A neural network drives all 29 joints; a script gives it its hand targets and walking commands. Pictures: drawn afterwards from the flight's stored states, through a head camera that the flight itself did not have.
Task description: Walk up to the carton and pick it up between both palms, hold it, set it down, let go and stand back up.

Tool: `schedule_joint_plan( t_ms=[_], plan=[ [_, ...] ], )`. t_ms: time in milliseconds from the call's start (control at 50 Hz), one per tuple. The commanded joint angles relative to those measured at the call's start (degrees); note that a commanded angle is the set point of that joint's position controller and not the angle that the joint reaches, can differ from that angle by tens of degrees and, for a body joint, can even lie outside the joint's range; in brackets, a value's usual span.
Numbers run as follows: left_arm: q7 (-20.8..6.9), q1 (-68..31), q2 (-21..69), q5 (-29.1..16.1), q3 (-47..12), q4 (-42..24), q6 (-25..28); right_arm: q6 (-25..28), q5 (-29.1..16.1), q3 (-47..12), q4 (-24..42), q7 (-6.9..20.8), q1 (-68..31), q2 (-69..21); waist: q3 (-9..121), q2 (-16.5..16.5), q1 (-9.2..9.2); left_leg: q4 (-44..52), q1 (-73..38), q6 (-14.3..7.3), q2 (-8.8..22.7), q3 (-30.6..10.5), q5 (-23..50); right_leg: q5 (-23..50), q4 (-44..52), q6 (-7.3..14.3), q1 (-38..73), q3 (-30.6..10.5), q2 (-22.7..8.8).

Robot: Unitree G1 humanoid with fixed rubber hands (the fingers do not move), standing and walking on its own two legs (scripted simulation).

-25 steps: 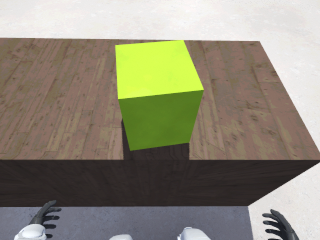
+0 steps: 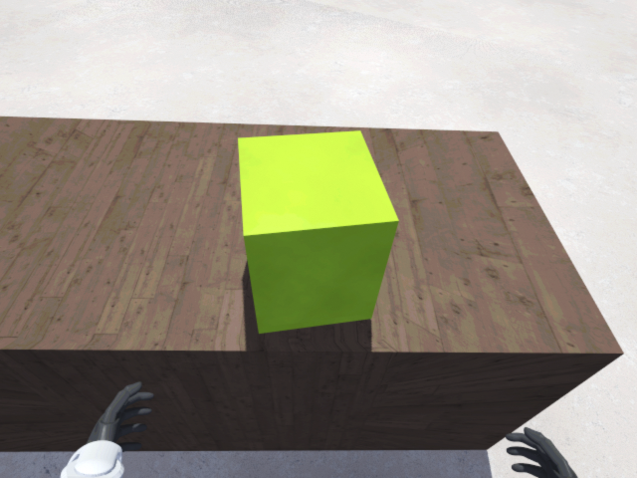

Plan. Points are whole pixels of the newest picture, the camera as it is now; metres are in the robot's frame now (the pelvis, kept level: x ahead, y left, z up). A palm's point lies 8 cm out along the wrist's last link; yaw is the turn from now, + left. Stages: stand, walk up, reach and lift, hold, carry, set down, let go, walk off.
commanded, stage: reach and lift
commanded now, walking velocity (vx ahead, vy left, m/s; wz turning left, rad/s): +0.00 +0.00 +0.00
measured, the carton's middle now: (308, 233) +0.49 +0.03 -0.01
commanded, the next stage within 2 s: none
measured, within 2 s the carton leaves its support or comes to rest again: neither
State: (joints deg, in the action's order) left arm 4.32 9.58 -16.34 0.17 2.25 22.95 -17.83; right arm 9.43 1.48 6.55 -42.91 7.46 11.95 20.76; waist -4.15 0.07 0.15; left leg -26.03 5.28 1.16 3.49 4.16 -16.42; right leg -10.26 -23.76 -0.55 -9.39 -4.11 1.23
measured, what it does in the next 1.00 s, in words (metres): stands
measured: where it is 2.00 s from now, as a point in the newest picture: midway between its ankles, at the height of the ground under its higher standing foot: outside the picture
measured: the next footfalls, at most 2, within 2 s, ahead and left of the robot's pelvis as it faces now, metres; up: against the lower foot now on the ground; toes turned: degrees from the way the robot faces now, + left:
none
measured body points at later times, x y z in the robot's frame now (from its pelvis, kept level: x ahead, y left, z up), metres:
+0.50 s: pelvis +0.01 +0.00 +0.01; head +0.00 +0.00 +0.46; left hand +0.20 +0.23 -0.03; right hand +0.17 -0.27 -0.04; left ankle -0.02 +0.12 -0.74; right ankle +0.03 -0.13 -0.74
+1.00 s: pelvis +0.01 +0.00 +0.01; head -0.01 +0.00 +0.45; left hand +0.22 +0.19 +0.02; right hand +0.19 -0.25 +0.00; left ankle -0.02 +0.12 -0.74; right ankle +0.03 -0.13 -0.74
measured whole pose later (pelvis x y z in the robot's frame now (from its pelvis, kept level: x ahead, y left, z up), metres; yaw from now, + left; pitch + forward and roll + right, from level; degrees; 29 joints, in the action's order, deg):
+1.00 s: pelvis +0.01 +0.00 +0.01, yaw +0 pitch -4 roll +0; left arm 11.7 16.8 -6.1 0.2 -3.5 5.7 -0.3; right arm 14.1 -11.4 0.9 -17.7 8.6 20.0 19.2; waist 0.0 -0.5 0.2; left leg -20.1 2.6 1.2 3.0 4.2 -13.8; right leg -8.7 -19.5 -0.5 -7.4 -4.0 0.8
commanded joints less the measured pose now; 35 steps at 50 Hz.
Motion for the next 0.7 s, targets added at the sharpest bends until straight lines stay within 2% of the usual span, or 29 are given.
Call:
schedule_joint_plan(
  t_ms=[0,80,340,460,680],
  plan=[
    [1.45,0.36,0.15,2.37,2.89,-9.81,4.14,3.25,-4.67,1.68,10.73,1.12,-1.10,7.13,5.47,-0.25,-1.76,8.68,-1.28,0.52,-4.15,-0.48,10.58,5.66,5.25,2.84,5.28,6.71,1.92],
    [2.17,1.63,1.60,1.42,2.16,-10.71,6.22,3.72,-5.76,1.63,12.97,1.44,-0.33,6.80,4.95,-0.20,-2.02,10.02,-0.99,0.54,-4.14,-0.49,10.22,4.80,6.03,2.97,5.49,6.43,1.98],
    [3.27,6.72,6.42,0.30,-0.44,-15.40,13.54,5.98,-10.74,-0.36,19.57,1.78,3.39,4.82,5.26,-0.14,-3.48,10.84,-3.03,1.38,-3.75,-0.40,15.87,7.18,7.89,3.63,5.98,4.85,1.97],
    [3.94,7.16,8.21,-0.69,-1.53,-17.24,16.83,7.06,-12.37,-1.03,22.92,1.57,3.26,4.43,6.05,1.16,-3.80,10.62,-3.13,1.28,-3.70,-0.47,16.24,7.15,7.98,3.70,6.02,4.21,2.06],
    [5.54,8.05,11.42,-1.83,-4.07,-21.46,20.00,8.08,-16.15,-2.56,28.15,1.97,4.96,4.22,6.11,1.55,-4.69,10.42,-4.09,1.50,-3.79,-1.56,17.22,5.84,8.20,4.09,5.27,4.04,2.50]
  ],
)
